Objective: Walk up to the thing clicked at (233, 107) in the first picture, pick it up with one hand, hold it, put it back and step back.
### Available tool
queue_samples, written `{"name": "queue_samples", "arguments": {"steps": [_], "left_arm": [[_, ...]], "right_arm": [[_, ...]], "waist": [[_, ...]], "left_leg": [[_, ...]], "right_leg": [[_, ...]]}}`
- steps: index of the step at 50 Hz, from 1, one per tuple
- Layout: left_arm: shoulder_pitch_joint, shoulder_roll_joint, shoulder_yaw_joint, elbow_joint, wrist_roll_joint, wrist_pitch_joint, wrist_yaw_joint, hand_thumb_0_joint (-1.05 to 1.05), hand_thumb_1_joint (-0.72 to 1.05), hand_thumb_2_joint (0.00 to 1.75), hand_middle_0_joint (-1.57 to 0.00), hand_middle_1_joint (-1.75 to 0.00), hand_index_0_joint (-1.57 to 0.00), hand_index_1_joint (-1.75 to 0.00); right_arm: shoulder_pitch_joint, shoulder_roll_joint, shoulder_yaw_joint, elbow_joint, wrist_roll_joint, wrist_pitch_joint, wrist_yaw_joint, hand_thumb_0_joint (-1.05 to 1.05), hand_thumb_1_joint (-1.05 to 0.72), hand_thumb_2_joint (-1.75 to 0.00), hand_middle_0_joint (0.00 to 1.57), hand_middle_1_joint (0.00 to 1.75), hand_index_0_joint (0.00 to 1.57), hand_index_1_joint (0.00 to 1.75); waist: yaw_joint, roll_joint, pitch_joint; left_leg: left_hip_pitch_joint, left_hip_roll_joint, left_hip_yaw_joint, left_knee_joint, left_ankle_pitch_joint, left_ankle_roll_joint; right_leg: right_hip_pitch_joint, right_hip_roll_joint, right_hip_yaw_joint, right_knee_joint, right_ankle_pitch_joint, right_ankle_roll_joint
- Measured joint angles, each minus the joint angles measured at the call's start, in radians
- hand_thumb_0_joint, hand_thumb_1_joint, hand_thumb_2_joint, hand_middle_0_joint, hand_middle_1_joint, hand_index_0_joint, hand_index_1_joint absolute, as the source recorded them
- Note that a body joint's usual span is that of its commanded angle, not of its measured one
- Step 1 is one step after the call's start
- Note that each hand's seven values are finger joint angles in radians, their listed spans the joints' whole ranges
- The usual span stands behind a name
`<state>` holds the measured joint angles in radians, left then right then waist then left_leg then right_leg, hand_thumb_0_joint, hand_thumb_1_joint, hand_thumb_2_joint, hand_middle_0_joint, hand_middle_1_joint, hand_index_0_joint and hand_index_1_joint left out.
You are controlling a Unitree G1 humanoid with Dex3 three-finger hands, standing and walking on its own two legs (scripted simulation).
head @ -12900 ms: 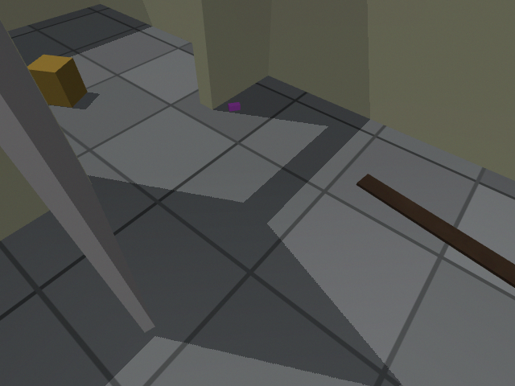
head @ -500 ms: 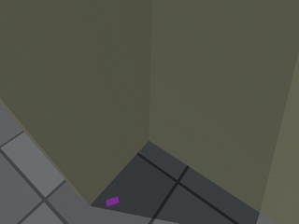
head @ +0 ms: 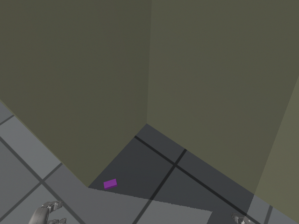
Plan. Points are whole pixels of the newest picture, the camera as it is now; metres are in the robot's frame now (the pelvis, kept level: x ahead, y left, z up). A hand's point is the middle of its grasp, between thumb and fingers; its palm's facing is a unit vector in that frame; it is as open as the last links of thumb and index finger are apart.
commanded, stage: rise first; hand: left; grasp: from above
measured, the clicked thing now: (110, 184) +0.42 +0.22 -0.75
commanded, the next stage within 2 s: none
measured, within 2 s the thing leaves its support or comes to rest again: neither
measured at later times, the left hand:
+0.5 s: hand out of the picture +0.13 +0.26 -0.22, palm faces -0.17 -0.86 -0.49, open 11.9 cm
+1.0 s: hand (78, 214) +0.21 +0.28 -0.38, palm faces -0.38 -0.47 -0.79, open 11.8 cm
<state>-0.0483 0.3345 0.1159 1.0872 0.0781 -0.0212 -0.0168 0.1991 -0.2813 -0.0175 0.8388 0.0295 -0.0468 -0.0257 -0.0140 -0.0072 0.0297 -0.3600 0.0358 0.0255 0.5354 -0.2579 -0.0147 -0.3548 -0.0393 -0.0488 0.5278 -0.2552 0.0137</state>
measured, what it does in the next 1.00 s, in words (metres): lowers itself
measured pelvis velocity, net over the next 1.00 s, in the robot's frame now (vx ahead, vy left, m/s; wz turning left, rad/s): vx -0.05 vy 0.01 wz -0.01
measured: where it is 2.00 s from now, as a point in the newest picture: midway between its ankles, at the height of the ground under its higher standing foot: outside the picture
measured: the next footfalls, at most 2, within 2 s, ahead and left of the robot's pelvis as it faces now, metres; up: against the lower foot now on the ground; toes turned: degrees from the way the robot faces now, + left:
none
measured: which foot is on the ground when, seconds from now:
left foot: down 0.00-1.00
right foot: down 0.00-1.00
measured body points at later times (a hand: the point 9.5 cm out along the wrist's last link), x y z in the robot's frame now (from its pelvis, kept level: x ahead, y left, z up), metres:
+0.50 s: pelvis -0.01 +0.01 -0.07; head +0.09 +0.03 +0.37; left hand +0.14 +0.31 -0.19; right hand +0.15 -0.24 -0.17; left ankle +0.01 +0.13 -0.73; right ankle +0.01 -0.13 -0.73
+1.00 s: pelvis -0.05 +0.01 -0.23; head +0.12 +0.02 +0.19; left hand +0.22 +0.30 -0.34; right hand +0.14 -0.26 -0.34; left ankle +0.01 +0.13 -0.73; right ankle +0.01 -0.13 -0.73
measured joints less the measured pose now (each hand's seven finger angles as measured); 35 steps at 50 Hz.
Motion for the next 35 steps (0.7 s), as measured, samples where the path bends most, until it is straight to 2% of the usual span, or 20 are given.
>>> {"name": "queue_samples", "arguments": {"steps": [3, 9, 14, 22, 27, 31, 35], "left_arm": [[0.003, 0.0, 0.023, -0.057, 0.04, 0.021, 0.005, 0.01, 0.44, 0.81, -0.31, -0.6, -0.31, -0.6], [0.054, -0.019, 0.018, -0.158, 0.087, 0.111, 0.03, 0.01, 0.04, 0.76, -0.35, -0.71, -0.35, -0.71], [0.108, -0.032, 0.025, -0.247, 0.123, 0.131, 0.046, 0.0, -0.15, 0.73, -0.4, -0.72, -0.39, -0.72], [0.21, -0.041, 0.018, -0.441, 0.193, 0.157, 0.064, 0.0, -0.22, 0.66, -0.5, -0.67, -0.48, -0.69], [0.261, -0.044, 0.004, -0.541, 0.219, 0.191, 0.077, 0.0, -0.2, 0.63, -0.53, -0.65, -0.52, -0.66], [0.287, -0.043, -0.006, -0.601, 0.24, 0.212, 0.086, 0.0, -0.19, 0.61, -0.53, -0.65, -0.52, -0.66], [0.264, -0.029, -0.018, -0.597, 0.284, 0.21, 0.098, 0.0, -0.19, 0.62, -0.52, -0.66, -0.51, -0.67]], "right_arm": [[0.024, 0.026, -0.008, -0.053, -0.004, -0.001, 0.006, 0.01, -0.98, -0.92, 0.2, 0.3, 0.21, 0.3], [0.062, 0.039, -0.01, -0.132, -0.004, -0.005, 0.018, 0.01, -0.96, -0.91, 0.21, 0.3, 0.21, 0.3], [0.064, 0.035, -0.02, -0.177, -0.014, -0.036, 0.021, 0.01, -0.96, -0.91, 0.21, 0.3, 0.21, 0.3], [0.024, 0.034, -0.027, -0.226, -0.022, -0.072, 0.011, 0.01, -0.98, -0.92, 0.2, 0.3, 0.21, 0.3], [0.001, 0.042, -0.023, -0.252, -0.025, -0.093, 0.008, 0.01, -0.98, -0.92, 0.2, 0.3, 0.21, 0.3], [-0.012, 0.047, -0.016, -0.271, -0.025, -0.107, 0.008, 0.01, -0.98, -0.92, 0.2, 0.3, 0.21, 0.3], [-0.028, 0.045, -0.008, -0.281, -0.026, -0.126, 0.007, 0.01, -0.97, -0.92, 0.2, 0.3, 0.21, 0.3]], "waist": [[-0.007, -0.003, -0.018], [-0.019, 0.01, -0.055], [-0.014, 0.012, -0.083], [-0.005, 0.01, -0.115], [-0.006, 0.014, -0.134], [-0.005, 0.016, -0.15], [-0.007, 0.019, -0.166]], "left_leg": [[-0.058, 0.003, 0.006, 0.06, -0.028, 0.001], [-0.151, 0.004, 0.007, 0.164, -0.08, 0.007], [-0.276, 0.007, 0.003, 0.307, -0.145, 0.011], [-0.46, 0.011, -0.011, 0.511, -0.232, 0.015], [-0.548, 0.013, -0.021, 0.598, -0.265, 0.016], [-0.619, 0.012, -0.028, 0.662, -0.287, 0.017], [-0.707, 0.01, -0.035, 0.738, -0.308, 0.017]], "right_leg": [[-0.06, 0.001, 0.009, 0.058, -0.024, 0.001], [-0.149, -0.002, 0.014, 0.149, -0.067, 0.007], [-0.27, -0.004, 0.016, 0.285, -0.128, 0.012], [-0.446, -0.005, 0.013, 0.478, -0.211, 0.016], [-0.527, -0.006, 0.007, 0.558, -0.242, 0.017], [-0.595, -0.008, 0.005, 0.621, -0.265, 0.017], [-0.681, -0.011, 0.002, 0.697, -0.289, 0.017]]}}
